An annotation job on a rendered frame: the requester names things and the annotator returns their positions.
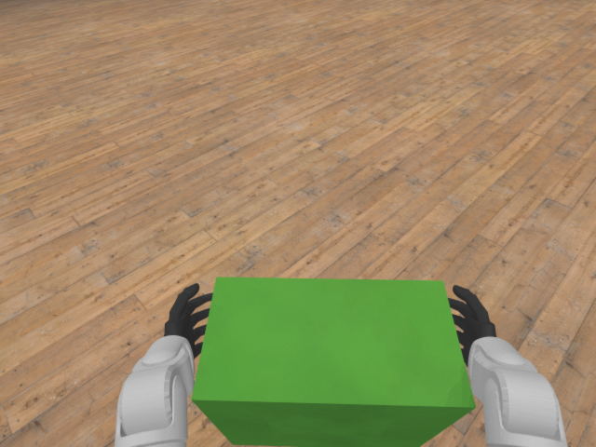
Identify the left robot forearm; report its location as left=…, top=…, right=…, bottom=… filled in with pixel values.
left=115, top=335, right=195, bottom=447

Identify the carton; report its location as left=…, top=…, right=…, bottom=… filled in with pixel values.
left=191, top=277, right=476, bottom=447

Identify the left robot hand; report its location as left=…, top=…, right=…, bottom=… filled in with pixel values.
left=164, top=283, right=213, bottom=360

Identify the right robot forearm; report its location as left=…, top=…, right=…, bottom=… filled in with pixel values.
left=467, top=337, right=568, bottom=447

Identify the right robot hand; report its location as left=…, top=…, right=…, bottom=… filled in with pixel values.
left=448, top=285, right=496, bottom=366

